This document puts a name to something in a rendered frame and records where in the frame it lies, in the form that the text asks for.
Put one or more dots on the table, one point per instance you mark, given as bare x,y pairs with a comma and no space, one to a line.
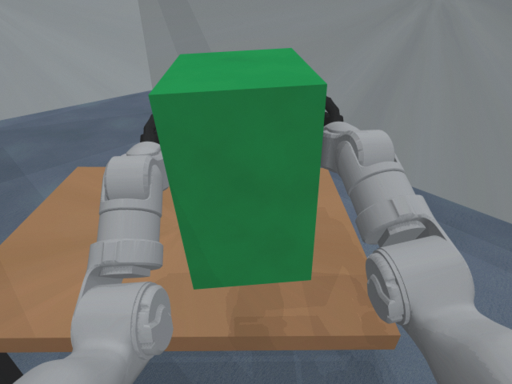
44,261

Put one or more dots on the carton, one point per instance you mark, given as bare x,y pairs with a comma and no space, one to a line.
241,139

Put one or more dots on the left robot upper arm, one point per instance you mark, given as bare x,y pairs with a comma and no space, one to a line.
117,329

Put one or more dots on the robot left hand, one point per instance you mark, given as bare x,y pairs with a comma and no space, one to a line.
150,132

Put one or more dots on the robot right hand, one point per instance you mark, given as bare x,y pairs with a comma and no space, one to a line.
333,114

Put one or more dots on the left robot forearm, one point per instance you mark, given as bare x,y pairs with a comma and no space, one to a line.
129,223

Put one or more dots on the right robot forearm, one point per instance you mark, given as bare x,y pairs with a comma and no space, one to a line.
388,210

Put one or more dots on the right robot upper arm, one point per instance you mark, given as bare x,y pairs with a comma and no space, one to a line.
423,285

